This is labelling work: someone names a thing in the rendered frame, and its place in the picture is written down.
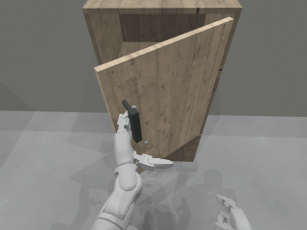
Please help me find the robot left forearm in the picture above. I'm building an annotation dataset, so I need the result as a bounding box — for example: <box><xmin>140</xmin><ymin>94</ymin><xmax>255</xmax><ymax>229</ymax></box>
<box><xmin>90</xmin><ymin>163</ymin><xmax>143</xmax><ymax>230</ymax></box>

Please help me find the robot right hand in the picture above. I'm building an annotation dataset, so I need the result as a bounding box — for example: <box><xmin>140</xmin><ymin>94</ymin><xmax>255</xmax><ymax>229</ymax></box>
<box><xmin>215</xmin><ymin>195</ymin><xmax>252</xmax><ymax>230</ymax></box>

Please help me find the handle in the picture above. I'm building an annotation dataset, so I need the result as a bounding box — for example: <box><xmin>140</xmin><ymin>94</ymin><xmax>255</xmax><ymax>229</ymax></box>
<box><xmin>122</xmin><ymin>100</ymin><xmax>142</xmax><ymax>144</ymax></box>

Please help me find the cupboard door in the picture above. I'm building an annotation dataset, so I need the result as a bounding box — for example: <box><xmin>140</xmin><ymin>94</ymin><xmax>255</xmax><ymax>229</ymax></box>
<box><xmin>94</xmin><ymin>17</ymin><xmax>234</xmax><ymax>174</ymax></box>

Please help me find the robot left hand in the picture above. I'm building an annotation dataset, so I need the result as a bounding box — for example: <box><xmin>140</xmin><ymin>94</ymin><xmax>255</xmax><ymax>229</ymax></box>
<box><xmin>113</xmin><ymin>105</ymin><xmax>174</xmax><ymax>172</ymax></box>

